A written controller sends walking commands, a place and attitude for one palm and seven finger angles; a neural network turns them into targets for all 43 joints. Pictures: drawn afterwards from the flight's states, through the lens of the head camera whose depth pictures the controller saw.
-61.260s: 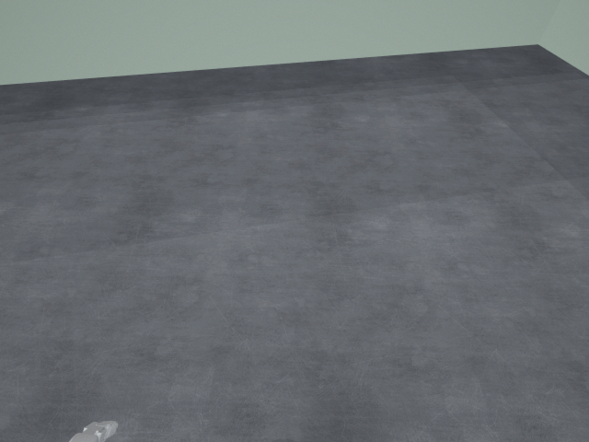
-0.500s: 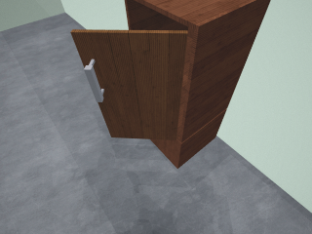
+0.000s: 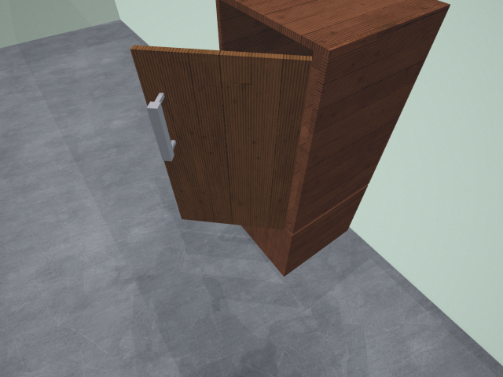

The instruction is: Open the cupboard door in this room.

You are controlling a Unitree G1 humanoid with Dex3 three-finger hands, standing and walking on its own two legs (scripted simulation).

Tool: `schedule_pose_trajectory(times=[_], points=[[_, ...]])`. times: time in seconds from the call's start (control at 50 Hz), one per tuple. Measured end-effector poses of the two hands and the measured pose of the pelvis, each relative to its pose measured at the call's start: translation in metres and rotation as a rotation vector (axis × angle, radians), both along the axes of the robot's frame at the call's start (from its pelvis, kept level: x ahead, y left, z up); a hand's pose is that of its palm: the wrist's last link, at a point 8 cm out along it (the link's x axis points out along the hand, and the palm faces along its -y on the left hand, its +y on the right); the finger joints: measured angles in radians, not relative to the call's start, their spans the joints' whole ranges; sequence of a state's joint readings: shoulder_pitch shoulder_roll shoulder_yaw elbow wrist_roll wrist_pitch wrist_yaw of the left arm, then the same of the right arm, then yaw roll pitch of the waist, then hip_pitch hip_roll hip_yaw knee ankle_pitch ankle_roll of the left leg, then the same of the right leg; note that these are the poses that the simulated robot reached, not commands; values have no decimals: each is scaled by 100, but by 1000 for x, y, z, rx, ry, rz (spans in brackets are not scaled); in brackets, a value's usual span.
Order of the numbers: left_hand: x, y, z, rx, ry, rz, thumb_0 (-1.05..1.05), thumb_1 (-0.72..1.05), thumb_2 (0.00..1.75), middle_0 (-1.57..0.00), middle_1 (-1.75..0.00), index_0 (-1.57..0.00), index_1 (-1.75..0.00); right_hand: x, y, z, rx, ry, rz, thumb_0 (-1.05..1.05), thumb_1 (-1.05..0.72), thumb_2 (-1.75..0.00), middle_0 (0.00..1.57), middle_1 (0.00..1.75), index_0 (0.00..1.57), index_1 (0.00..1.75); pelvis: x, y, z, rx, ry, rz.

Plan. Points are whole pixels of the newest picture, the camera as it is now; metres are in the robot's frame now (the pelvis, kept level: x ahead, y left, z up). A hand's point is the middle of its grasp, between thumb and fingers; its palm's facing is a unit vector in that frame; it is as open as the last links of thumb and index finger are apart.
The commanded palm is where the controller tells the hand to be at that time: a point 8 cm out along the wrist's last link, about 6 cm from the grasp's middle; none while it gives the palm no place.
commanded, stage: look again from close up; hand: left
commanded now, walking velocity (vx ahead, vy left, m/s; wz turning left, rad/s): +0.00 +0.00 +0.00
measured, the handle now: (164, 127) +0.62 +0.24 +0.02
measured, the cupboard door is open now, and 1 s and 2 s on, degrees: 47 47 47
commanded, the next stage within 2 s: shuffle to correct the standing spot in 0.38 s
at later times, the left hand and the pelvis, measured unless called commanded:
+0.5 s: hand out of the picture +0.02 +0.20 -0.18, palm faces +0.00 -0.98 -0.19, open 7.3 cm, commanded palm none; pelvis +0.00 +0.02 +0.00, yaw -1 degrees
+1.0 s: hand out of the picture +0.06 +0.24 -0.18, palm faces +0.00 -0.98 -0.21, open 7.4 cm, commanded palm none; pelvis +0.04 +0.06 +0.00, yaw -2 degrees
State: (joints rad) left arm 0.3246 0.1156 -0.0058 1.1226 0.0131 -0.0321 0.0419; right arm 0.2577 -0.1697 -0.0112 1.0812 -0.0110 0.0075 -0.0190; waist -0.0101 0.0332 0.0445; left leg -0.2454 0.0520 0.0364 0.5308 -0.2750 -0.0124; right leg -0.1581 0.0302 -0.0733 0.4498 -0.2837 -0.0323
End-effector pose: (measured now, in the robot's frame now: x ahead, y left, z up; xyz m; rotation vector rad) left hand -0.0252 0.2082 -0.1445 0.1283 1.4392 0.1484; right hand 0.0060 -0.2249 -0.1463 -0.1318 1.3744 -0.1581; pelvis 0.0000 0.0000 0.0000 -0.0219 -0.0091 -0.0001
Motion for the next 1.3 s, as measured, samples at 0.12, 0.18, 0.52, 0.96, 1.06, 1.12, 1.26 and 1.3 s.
schedule_pose_trajectory(times=[0.12, 0.18, 0.52, 0.96, 1.06, 1.12, 1.26, 1.3], points=[[1, 10, -1, -1, -14, 1, 0, 91, 90, -20, -30, -20, -30, 5, 8, -2, -2, -38, 25, 1, -93, -90, 19, 29, 20, 29, 0, 9, -3, 12, -5, 1], [9, 16, -1, 6, -38, -2, 0, 91, 90, -20, -30, -20, -30, 6, 12, -2, -3, -39, 32, 1, -93, -90, 19, 29, 20, 29, 0, 12, -3, 16, -7, -1], [42, 38, -1, 15, -97, -40, 0, 91, 90, -20, -30, -20, -30, 3, 21, 5, -15, -21, 24, 1, -92, -90, 20, 29, 20, 30, 3, 21, 0, 21, -1, -14], [67, 76, -8, 21, -9, -27, 0, 91, 90, -20, -30, -20, -30, 25, 62, 4, -27, 10, -10, 0, -91, -90, 20, 29, 20, 30, 41, 56, -4, 22, -2, -37], [103, 75, -4, 43, -101, -45, 0, 91, 90, -19, -30, -20, -30, 27, 64, -4, -3, 28, -25, 1, -91, -90, 20, 29, 20, 30, 43, 52, -5, 32, -10, -33], [117, 70, 0, 43, -140, -62, 0, 91, 90, -19, -30, -20, -30, 30, 59, -6, 0, 27, -38, 2, -92, -90, 20, 29, 20, 30, 44, 50, -5, 23, -7, -37], [127, 56, 1, 39, -195, -88, 0, 92, 90, -20, -30, -20, -30, 40, 42, -2, -14, -45, -46, 2, -93, -90, 20, 29, 20, 30, 40, 42, -5, 16, 2, -32], [126, 55, 2, 36, -204, -91, 0, 92, 90, -20, -30, -20, -30, 43, 38, 0, -19, -77, -36, 1, -92, -90, 20, 29, 20, 30, 39, 41, -5, 16, -5, -29]])
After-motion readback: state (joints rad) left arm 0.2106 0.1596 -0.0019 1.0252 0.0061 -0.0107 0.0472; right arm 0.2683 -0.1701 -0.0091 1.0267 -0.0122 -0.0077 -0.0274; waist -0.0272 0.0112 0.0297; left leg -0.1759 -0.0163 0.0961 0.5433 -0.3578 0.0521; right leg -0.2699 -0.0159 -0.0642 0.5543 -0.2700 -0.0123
